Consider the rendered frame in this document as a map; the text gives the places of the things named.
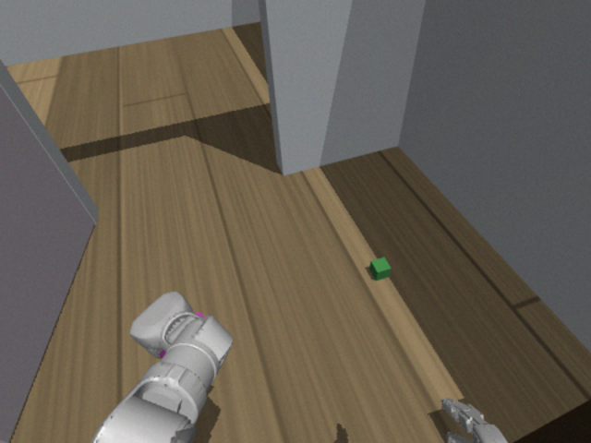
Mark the left robot arm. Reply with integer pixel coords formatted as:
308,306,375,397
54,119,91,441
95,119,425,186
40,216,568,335
91,311,234,443

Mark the right robot hand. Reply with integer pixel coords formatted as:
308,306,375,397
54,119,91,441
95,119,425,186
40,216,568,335
441,398,508,443

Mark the left robot hand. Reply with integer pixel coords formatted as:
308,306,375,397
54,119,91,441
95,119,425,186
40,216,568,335
129,291,193,359

